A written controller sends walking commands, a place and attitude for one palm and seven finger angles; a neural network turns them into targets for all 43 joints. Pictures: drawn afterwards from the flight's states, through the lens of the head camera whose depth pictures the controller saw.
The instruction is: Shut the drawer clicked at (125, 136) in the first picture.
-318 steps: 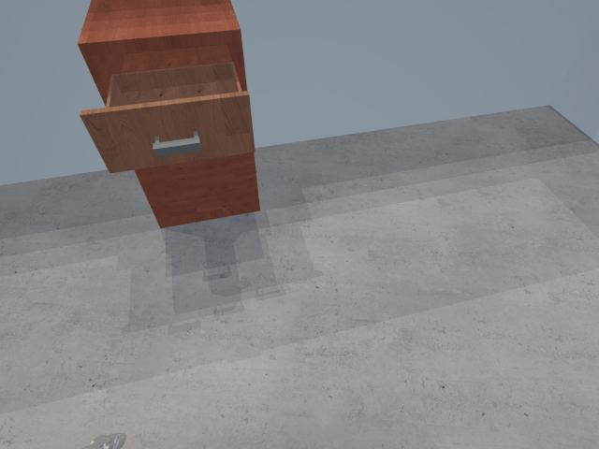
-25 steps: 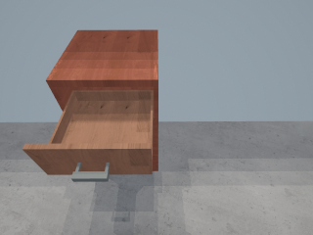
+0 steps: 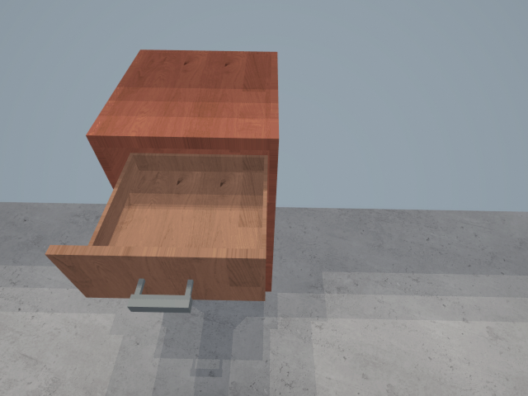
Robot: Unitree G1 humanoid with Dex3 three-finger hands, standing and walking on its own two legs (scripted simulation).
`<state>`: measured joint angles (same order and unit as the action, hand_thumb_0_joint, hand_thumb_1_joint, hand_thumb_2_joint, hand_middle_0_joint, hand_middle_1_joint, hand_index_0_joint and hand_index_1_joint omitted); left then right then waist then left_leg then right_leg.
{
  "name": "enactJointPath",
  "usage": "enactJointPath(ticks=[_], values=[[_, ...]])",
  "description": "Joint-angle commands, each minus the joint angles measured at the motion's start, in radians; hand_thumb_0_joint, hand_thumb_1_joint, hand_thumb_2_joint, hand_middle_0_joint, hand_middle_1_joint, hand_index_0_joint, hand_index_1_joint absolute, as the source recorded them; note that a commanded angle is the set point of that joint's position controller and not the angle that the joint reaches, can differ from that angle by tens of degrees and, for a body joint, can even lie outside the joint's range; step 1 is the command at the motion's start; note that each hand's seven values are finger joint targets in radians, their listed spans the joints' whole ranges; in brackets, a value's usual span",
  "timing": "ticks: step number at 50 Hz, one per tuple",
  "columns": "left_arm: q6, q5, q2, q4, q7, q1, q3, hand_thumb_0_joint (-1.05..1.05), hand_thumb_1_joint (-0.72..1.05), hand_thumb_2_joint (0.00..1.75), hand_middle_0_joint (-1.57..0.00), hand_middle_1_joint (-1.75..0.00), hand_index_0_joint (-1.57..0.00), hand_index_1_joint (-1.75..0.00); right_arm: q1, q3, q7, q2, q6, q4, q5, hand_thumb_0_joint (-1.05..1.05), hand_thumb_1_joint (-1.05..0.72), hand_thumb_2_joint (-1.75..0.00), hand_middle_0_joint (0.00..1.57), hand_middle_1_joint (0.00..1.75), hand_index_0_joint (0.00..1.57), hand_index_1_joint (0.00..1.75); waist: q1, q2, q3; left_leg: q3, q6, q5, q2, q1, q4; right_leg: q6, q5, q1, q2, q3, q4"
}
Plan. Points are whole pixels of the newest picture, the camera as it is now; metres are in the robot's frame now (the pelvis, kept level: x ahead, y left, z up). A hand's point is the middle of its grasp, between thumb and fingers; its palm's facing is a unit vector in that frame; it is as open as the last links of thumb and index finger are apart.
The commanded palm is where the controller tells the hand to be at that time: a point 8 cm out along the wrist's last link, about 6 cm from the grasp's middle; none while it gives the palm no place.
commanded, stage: come to a stop and stand still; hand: left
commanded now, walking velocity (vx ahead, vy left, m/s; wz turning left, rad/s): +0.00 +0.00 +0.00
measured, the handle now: (163, 293) +0.31 +0.22 -0.11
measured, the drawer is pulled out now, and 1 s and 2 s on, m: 0.29 0.29 0.29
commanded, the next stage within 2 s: look again from close up in 0.24 s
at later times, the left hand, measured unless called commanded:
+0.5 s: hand out of the picture -0.01 +0.20 -0.18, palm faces +0.02 -0.97 -0.22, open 7.3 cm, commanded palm none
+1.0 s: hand out of the picture +0.00 +0.24 -0.18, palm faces +0.00 -0.97 -0.22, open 7.3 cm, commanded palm +0.08 +0.28 -0.07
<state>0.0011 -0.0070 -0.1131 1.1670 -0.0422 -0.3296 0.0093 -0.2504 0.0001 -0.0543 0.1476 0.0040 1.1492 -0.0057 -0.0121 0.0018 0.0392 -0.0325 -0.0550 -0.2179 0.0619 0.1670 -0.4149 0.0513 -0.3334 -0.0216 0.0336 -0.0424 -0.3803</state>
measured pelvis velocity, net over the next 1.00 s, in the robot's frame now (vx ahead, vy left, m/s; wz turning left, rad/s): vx -0.01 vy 0.06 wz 0.00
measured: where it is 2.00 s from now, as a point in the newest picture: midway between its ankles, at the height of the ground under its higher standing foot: outside the picture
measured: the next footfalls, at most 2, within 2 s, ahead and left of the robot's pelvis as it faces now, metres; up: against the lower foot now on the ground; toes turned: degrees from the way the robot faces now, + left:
none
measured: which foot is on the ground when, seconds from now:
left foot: down 0.00-1.00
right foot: down 0.00-1.00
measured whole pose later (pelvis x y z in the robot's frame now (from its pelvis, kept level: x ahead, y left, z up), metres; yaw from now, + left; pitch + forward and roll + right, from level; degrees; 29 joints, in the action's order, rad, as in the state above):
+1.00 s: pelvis -0.01 +0.06 -0.01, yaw +0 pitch +0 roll +0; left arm 0.00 -0.02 -0.18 1.03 -0.04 -0.26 -0.01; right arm -0.21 0.00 -0.01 0.18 0.00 1.05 -0.01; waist 0.00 0.00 0.05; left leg -0.05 0.03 -0.25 0.00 0.28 -0.52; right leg -0.03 -0.36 -0.13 -0.04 -0.03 -0.48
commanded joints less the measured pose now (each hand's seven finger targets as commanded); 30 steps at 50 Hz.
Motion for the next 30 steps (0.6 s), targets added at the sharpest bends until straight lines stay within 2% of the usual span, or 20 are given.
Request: enactJointPath(ticks=[1,3,7,9,16,17,18,19,20,21,23,26,27,28,30], values=[[0.010,-0.001,-0.097,-0.014,-0.006,-0.086,0.010,0.00,0.90,0.90,-0.20,-0.30,-0.20,-0.30,-0.072,-0.009,-0.002,0.069,-0.007,-0.016,0.000,0.00,-0.90,-0.90,0.20,0.30,0.20,0.30,0.009,0.004,0.044,0.044,0.057,0.274,0.049,-0.066,0.022,-0.025,0.396,-0.122,-0.131,0.082,0.071],[0.010,-0.001,-0.103,-0.017,-0.005,-0.081,0.009,0.00,0.90,0.90,-0.20,-0.30,-0.20,-0.30,-0.067,-0.008,-0.001,0.075,-0.009,-0.018,0.000,0.00,-0.90,-0.90,0.20,0.30,0.20,0.30,0.006,-0.009,0.045,0.046,0.059,0.278,0.050,-0.068,0.028,-0.025,0.375,-0.124,-0.132,0.082,0.073],[0.011,0.000,-0.113,-0.022,-0.003,-0.070,0.009,0.00,0.90,0.90,-0.20,-0.30,-0.20,-0.30,-0.073,-0.007,0.002,0.079,-0.011,-0.020,0.001,0.00,-0.90,-0.90,0.20,0.30,0.20,0.30,0.005,0.015,0.034,0.051,0.061,0.275,0.048,-0.063,0.037,-0.026,0.366,-0.110,-0.132,0.076,0.074],[0.010,0.000,-0.110,-0.023,-0.004,-0.063,0.010,0.00,0.90,0.90,-0.20,-0.30,-0.20,-0.30,-0.075,-0.006,0.002,0.080,-0.012,-0.020,-0.001,0.00,-0.90,-0.90,0.20,0.30,0.20,0.30,0.006,-0.001,0.042,0.056,0.061,0.270,0.047,-0.058,0.044,-0.024,0.335,-0.116,-0.133,0.078,0.074],[0.011,0.000,-0.112,-0.024,-0.003,-0.065,0.010,0.00,0.90,0.90,-0.20,-0.30,-0.20,-0.30,-0.086,-0.007,0.005,0.079,-0.014,-0.019,-0.001,0.00,-0.90,-0.90,0.20,0.30,0.20,0.30,0.004,0.008,0.044,0.060,0.065,0.260,0.045,-0.056,0.052,-0.026,0.305,-0.118,-0.135,0.071,0.078],[0.039,-0.003,-0.260,-0.126,0.003,-0.010,-0.009,0.00,0.90,0.90,-0.20,-0.30,-0.20,-0.30,-0.024,-0.005,0.026,0.151,-0.023,-0.122,-0.010,0.00,-0.90,-0.90,0.20,0.30,0.20,0.30,0.027,-0.109,0.133,0.072,0.088,0.319,-0.005,-0.071,-0.016,-0.007,0.318,-0.234,-0.094,0.075,0.011],[0.035,-0.005,-0.178,-0.133,-0.005,-0.020,0.008,0.00,0.90,0.90,-0.20,-0.30,-0.20,-0.30,-0.046,-0.035,0.026,0.116,-0.034,-0.127,-0.020,0.00,-0.90,-0.90,0.20,0.30,0.20,0.30,0.013,-0.101,0.059,0.070,0.086,0.218,0.043,-0.009,-0.057,-0.009,0.159,-0.243,-0.132,0.095,-0.012],[0.041,-0.004,-0.155,-0.123,-0.005,-0.022,0.005,0.00,0.90,0.90,-0.20,-0.30,-0.20,-0.30,-0.026,-0.031,0.027,0.095,-0.032,-0.124,-0.020,0.00,-0.90,-0.90,0.20,0.30,0.20,0.30,0.012,-0.053,0.041,0.080,0.090,0.169,0.025,0.021,-0.074,0.001,0.210,-0.228,-0.139,0.113,0.014],[0.045,-0.002,-0.163,-0.123,-0.006,-0.038,-0.002,0.00,0.90,0.90,-0.20,-0.30,-0.20,-0.30,-0.024,-0.023,0.032,0.094,-0.026,-0.130,-0.013,0.00,-0.90,-0.90,0.20,0.30,0.20,0.30,0.012,0.033,0.024,0.078,0.088,0.113,0.011,0.032,-0.094,0.001,0.254,-0.208,-0.157,0.127,0.039],[0.047,-0.004,-0.159,-0.128,-0.008,-0.030,0.001,0.00,0.90,0.90,-0.20,-0.30,-0.20,-0.30,-0.034,-0.027,0.034,0.085,-0.023,-0.137,-0.012,0.00,-0.90,-0.90,0.20,0.30,0.20,0.30,0.023,0.083,0.006,0.067,0.080,0.080,0.003,0.040,-0.115,0.000,0.257,-0.206,-0.169,0.139,0.049],[0.045,-0.003,-0.162,-0.140,-0.012,-0.006,0.000,0.00,0.90,0.90,-0.20,-0.30,-0.20,-0.30,-0.054,-0.025,0.036,0.099,-0.022,-0.138,-0.014,0.00,-0.90,-0.90,0.20,0.30,0.20,0.30,0.030,0.127,-0.034,0.058,0.081,0.107,0.004,0.032,-0.127,-0.004,0.354,-0.173,-0.163,0.120,0.004],[0.040,-0.003,-0.162,-0.151,-0.015,-0.006,0.005,0.00,0.90,0.90,-0.20,-0.30,-0.20,-0.30,-0.047,-0.028,0.032,0.111,-0.020,-0.131,-0.009,0.00,-0.90,-0.90,0.20,0.30,0.20,0.30,0.029,0.056,-0.024,0.066,0.085,0.182,0.013,0.036,-0.134,-0.014,0.408,-0.180,-0.154,0.096,-0.030],[0.039,-0.005,-0.172,-0.159,-0.015,-0.013,0.002,0.00,0.90,0.90,-0.20,-0.30,-0.20,-0.30,-0.056,-0.024,0.032,0.118,-0.024,-0.131,-0.011,0.00,-0.90,-0.90,0.20,0.30,0.20,0.30,0.024,0.032,-0.055,0.059,0.089,0.256,0.018,0.015,-0.136,-0.014,0.483,-0.157,-0.150,0.095,-0.057],[0.036,-0.004,-0.167,-0.160,-0.017,-0.017,0.003,0.00,0.90,0.90,-0.20,-0.30,-0.20,-0.30,-0.051,-0.024,0.029,0.120,-0.023,-0.127,-0.009,0.00,-0.90,-0.90,0.20,0.30,0.20,0.30,0.024,0.017,-0.055,0.064,0.093,0.280,0.021,0.011,-0.140,-0.018,0.477,-0.155,-0.148,0.089,-0.067],[0.029,-0.004,-0.165,-0.163,-0.017,-0.013,0.005,0.00,0.90,0.90,-0.20,-0.30,-0.20,-0.30,-0.038,-0.027,0.026,0.125,-0.017,-0.126,-0.006,0.00,-0.90,-0.90,0.20,0.30,0.20,0.30,0.021,-0.024,-0.022,0.080,0.097,0.286,0.029,0.020,-0.127,-0.020,0.378,-0.182,-0.139,0.082,-0.064]])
